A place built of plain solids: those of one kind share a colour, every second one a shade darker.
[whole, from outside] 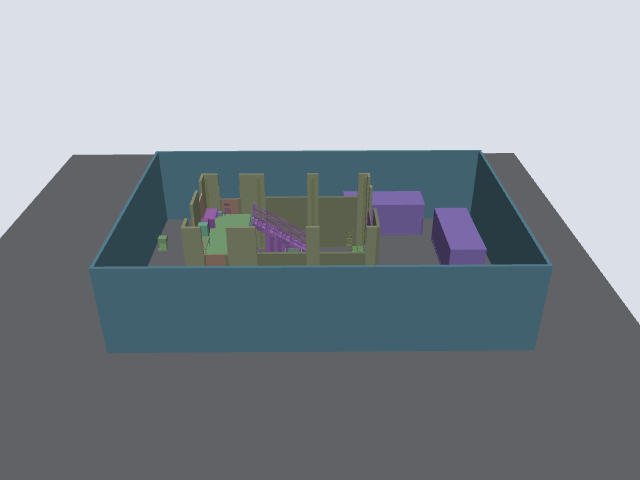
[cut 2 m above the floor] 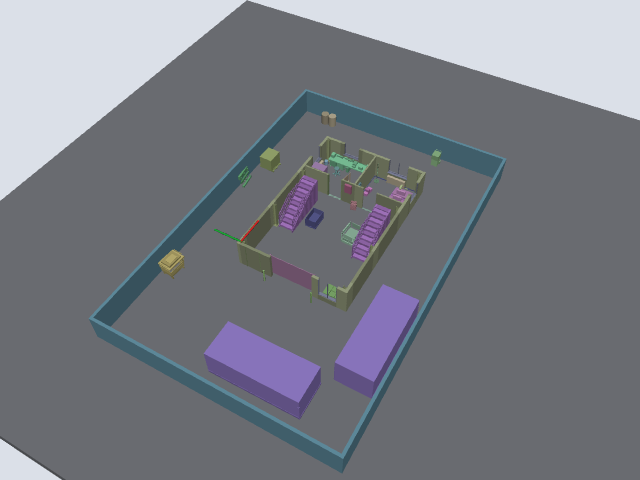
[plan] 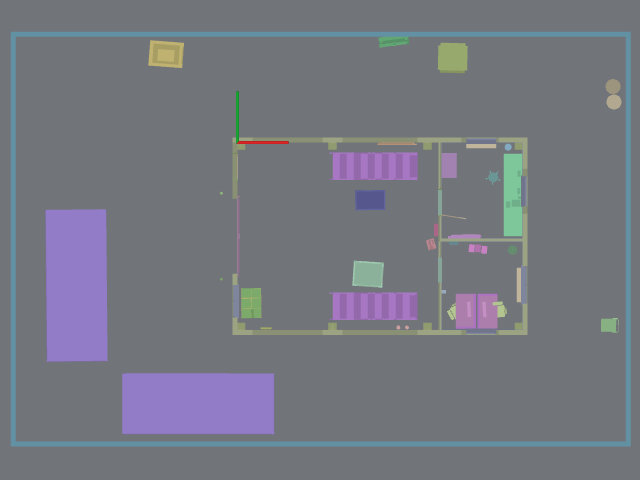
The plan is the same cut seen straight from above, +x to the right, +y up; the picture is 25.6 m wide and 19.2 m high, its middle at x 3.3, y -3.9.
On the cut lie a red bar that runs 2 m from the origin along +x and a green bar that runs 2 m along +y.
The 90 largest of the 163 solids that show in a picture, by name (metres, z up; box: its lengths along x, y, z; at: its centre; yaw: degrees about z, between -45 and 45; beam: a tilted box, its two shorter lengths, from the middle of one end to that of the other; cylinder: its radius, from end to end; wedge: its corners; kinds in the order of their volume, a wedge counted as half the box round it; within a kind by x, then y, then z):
{
 "beyond_container_1": {"box": [0.08, 6.06, 0.23], "at": [-7.62, -5.74, 0.06], "yaw": 0.6},
 "beyond_container_2": {"box": [2.32, 5.99, 2.59], "at": [-6.44, -5.71, 1.24], "yaw": 0.6},
 "beyond_container_3": {"box": [2.4, 6.06, 2.65], "at": [-6.44, -5.71, 1.27], "yaw": 0.6},
 "beyond_container_4": {"box": [0.08, 6.06, 0.23], "at": [-5.26, -5.72, 0.06], "yaw": 0.6},
 "beyond_container_5": {"box": [5.99, 2.32, 2.59], "at": [-1.58, -10.45, 1.24]},
 "beyond_container_6": {"box": [6.06, 2.4, 2.65], "at": [-1.58, -10.45, 1.27]},
 "beyond_container_7": {"box": [6.06, 0.08, 0.23], "at": [-1.56, -9.27, 0.06]},
 "yard_bound_1": {"box": [0.2, 16.59, 5.85], "at": [-8.97, -3.86, 2.88]},
 "yard_bound_2": {"box": [24.8, 0.2, 5.85], "at": [3.33, -12.06, 2.88]},
 "yard_bound_3": {"box": [24.8, 0.2, 5.85], "at": [3.33, 4.33, 2.88]},
 "yard_bound_4": {"box": [0.2, 16.59, 5.85], "at": [15.63, -3.86, 2.88]},
 "wall_1": {"box": [0.2, 0.71, 5.95], "at": [-0.1, -7.35, 2.92]},
 "wall_2": {"box": [0.2, 1.31, 0.5], "at": [-0.1, -6.35, 0.2]},
 "wall_3": {"box": [0.2, 0.46, 5.95], "at": [-0.1, -5.47, 2.92]},
 "wall_4": {"box": [0.2, 2.46, 5.95], "at": [-0.1, -1.02, 2.92]},
 "wall_5": {"box": [0.81, 0.2, 5.95], "at": [0.2, -7.6, 2.92]},
 "wall_6": {"box": [0.81, 0.2, 5.95], "at": [0.2, 0.1, 2.92]},
 "wall_7": {"box": [2.81, 0.2, 4.15], "at": [2.0, -7.6, 2.02]},
 "wall_8": {"box": [2.81, 0.2, 4.15], "at": [2.0, 0.1, 2.02]},
 "wall_9": {"box": [0.81, 0.2, 5.95], "at": [3.8, -7.6, 2.92]},
 "wall_10": {"box": [0.81, 0.2, 5.95], "at": [3.8, 0.1, 2.92]},
 "wall_11": {"box": [3.01, 0.2, 4.15], "at": [5.7, -7.6, 2.02]},
 "wall_12": {"box": [3.01, 0.2, 4.15], "at": [5.7, 0.1, 2.02]},
 "wall_13": {"box": [0.91, 0.2, 5.95], "at": [7.65, -7.6, 2.92]},
 "wall_14": {"box": [0.91, 0.2, 5.95], "at": [7.65, 0.1, 2.92]},
 "wall_15": {"box": [0.06, 1.9, 2.77], "at": [8.07, -6.55, 1.33]},
 "wall_16": {"box": [0.06, 0.76, 2.77], "at": [8.07, -4.22, 1.33]},
 "wall_17": {"box": [0.06, 1.01, 2.77], "at": [8.07, -3.45, 1.33]},
 "wall_18": {"box": [0.06, 1.85, 2.77], "at": [8.07, -0.93, 1.33]},
 "wall_19": {"box": [0.06, 1.9, 2.65], "at": [8.13, -6.55, 1.27]},
 "wall_20": {"box": [0.06, 1.85, 2.65], "at": [8.13, -0.93, 1.27]},
 "wall_21": {"box": [0.86, 0.2, 5.95], "at": [8.53, -7.6, 2.92]},
 "wall_22": {"box": [0.86, 0.2, 5.95], "at": [8.53, 0.1, 2.92]},
 "wall_23": {"box": [0.21, 0.2, 4.05], "at": [9.05, -7.6, 1.98]},
 "wall_24": {"box": [0.21, 0.2, 4.05], "at": [9.05, 0.1, 1.98]},
 "wall_25": {"box": [1.21, 0.2, 1.05], "at": [9.75, -7.6, 0.47]},
 "wall_26": {"box": [3.3, 0.06, 2.65], "at": [9.75, -3.93, 1.27]},
 "wall_27": {"box": [3.3, 0.06, 2.65], "at": [9.75, -3.87, 1.27]},
 "wall_28": {"box": [1.16, 0.2, 5.95], "at": [11.03, -7.6, 2.92]},
 "wall_29": {"box": [1.16, 0.2, 5.95], "at": [11.03, 0.1, 2.92]},
 "wall_30": {"box": [0.2, 1.26, 5.95], "at": [11.5, -7.08, 2.92]},
 "wall_31": {"box": [0.2, 1.06, 5.95], "at": [11.5, -4.42, 2.92]},
 "wall_32": {"box": [0.2, 1.06, 5.95], "at": [11.5, -3.38, 2.92]},
 "wall_33": {"box": [0.2, 0.31, 4.05], "at": [11.5, -2.7, 1.98]},
 "wall_34": {"box": [0.2, 0.31, 4.05], "at": [11.5, -1.2, 1.98]},
 "wall_35": {"box": [0.2, 1.26, 5.95], "at": [11.5, -0.42, 2.92]},
 "raised_floor_deck_1": {"box": [3.42, 7.56, 0.2], "at": [9.72, -3.75, 2.7]},
 "tall_cupboard_1": {"box": [0.6, 1.0, 2.0], "at": [8.47, -0.92, 1.1]},
 "wall_over_deck_1": {"box": [1.56, 0.1, 1.21], "at": [9.7, -7.56, 3.38]},
 "wall_over_deck_2": {"box": [1.56, 0.1, 1.21], "at": [9.7, 0.06, 3.38]},
 "wall_over_deck_3": {"box": [0.1, 3.66, 2.22], "at": [11.46, -5.7, 3.89]},
 "beyond_tote_tank_1": {"box": [1.18, 0.98, 1.02], "at": [8.61, 3.38, 0.63], "yaw": -1.2},
 "stair_openriser_grating_1": {"box": [0.3, 1.1, 0.23], "at": [3.96, -6.55, 0.06]},
 "stair_openriser_grating_2": {"box": [0.3, 1.1, 0.23], "at": [3.96, -0.95, 0.06]},
 "stair_openriser_grating_3": {"box": [0.3, 1.1, 0.18], "at": [4.24, -6.55, 0.26]},
 "stair_openriser_grating_4": {"box": [0.3, 1.1, 0.18], "at": [4.52, -6.55, 0.43]},
 "stair_openriser_grating_5": {"box": [0.3, 1.1, 0.18], "at": [4.8, -6.55, 0.61]},
 "stair_openriser_grating_6": {"box": [0.3, 1.1, 0.18], "at": [5.08, -6.55, 0.79]},
 "stair_openriser_grating_7": {"box": [0.3, 1.1, 0.18], "at": [5.36, -6.55, 0.96]},
 "stair_openriser_grating_8": {"box": [0.3, 1.1, 0.18], "at": [5.64, -6.55, 1.14]},
 "stair_openriser_grating_9": {"box": [0.3, 1.1, 0.18], "at": [5.92, -6.55, 1.31]},
 "stair_openriser_grating_10": {"box": [0.1, 1.0, 2.07], "at": [7.16, -6.55, 0.98]},
 "stair_openriser_grating_11": {"box": [0.1, 1.0, 2.07], "at": [7.16, -0.95, 0.98]},
 "stillage_1": {"box": [1.2, 1.0, 0.22], "at": [5.22, -5.27, 0.06], "yaw": -3.9},
 "stillage_2": {"box": [1.08, 0.88, 0.44], "at": [5.22, -5.27, 0.17], "yaw": -3.9},
 "sectional_door_1": {"box": [0.042, 3.08, 4.07], "at": [0.01, -3.75, 2.31]},
 "beyond_drums_1": {"cylinder": 0.3, "from": [15.02, 2.24, -0.06], "to": [15.02, 2.24, 0.87]},
 "beyond_drums_2": {"cylinder": 0.3, "from": [15.06, 1.62, -0.06], "to": [15.06, 1.62, 0.87]},
 "filing_lateral_1": {"box": [0.48, 0.9, 1.05], "at": [11.11, -4.55, 3.28]},
 "filing_tall_1": {"box": [0.62, 0.47, 1.37], "at": [11.04, -3.6, 3.44]},
 "beyond_wheeled_bin_1": {"box": [0.51, 0.48, 1.08], "at": [14.84, -7.31, 0.48], "yaw": -0.9},
 "beyond_wheeled_bin_2": {"box": [0.6, 0.53, 0.4], "at": [14.84, -7.31, 0.82], "yaw": -0.9},
 "beyond_waste_container_1": {"box": [0.66, 0.47, 0.22], "at": [-2.86, 3.48, 1.18], "yaw": -4.4},
 "beyond_waste_container_2": {"box": [1.05, 0.77, 0.19], "at": [-2.86, 3.53, 1.17], "yaw": -4.4},
 "beyond_waste_container_3": {"box": [1.36, 1.02, 0.09], "at": [-2.85, 3.53, 1.09], "yaw": -4.4},
 "radiator_1": {"box": [1.2, 0.19, 0.6], "at": [9.75, -0.14, 0.41]},
 "radiator_2": {"box": [0.19, 1.38, 0.6], "at": [11.26, -5.7, 0.41]},
 "specimen_stillage_1": {"box": [1.2, 0.8, 0.16], "at": [5.31, -2.31, 0.03], "yaw": 0.5},
 "specimen_stillage_2": {"box": [1.1, 0.7, 0.16], "at": [5.31, -2.31, 0.19], "yaw": 0.5},
 "desk_panel_1": {"box": [0.8, 1.4, 0.07], "at": [9.14, -6.75, 0.69]},
 "desk_panel_2": {"box": [0.8, 1.4, 0.07], "at": [9.99, -6.75, 0.69]},
 "desk_panel_3": {"box": [0.8, 1.6, 0.07], "at": [10.95, -6.18, 3.49]},
 "desk_load_drowned_1": {"box": [0.72, 1.3, 0.12], "at": [9.09, -6.72, 0.79]},
 "desk_load_drowned_2": {"box": [0.72, 1.3, 0.12], "at": [10.05, -6.78, 0.79]},
 "lab_bench_1": {"box": [0.75, 3.3, 0.09], "at": [11.02, -2.1, 0.71]},
 "lab_coats_1": {"box": [0.48, 0.16, 0.95], "at": [8.82, -3.76, 1.07]},
 "lab_coats_2": {"box": [0.51, 0.19, 0.88], "at": [9.26, -3.76, 1.11]},
 "desk_frame_1": {"box": [0.8, 1.6, 0.07], "at": [10.95, -2.21, 3.49]},
 "distribution_board_1": {"box": [0.18, 0.5, 0.7], "at": [7.95, -3.5, 1.5]},
 "beyond_pallet_edge_1": {"box": [1.2, 0.16, 0.33], "at": [6.24, 4.19, 0.82], "yaw": 7.2}
}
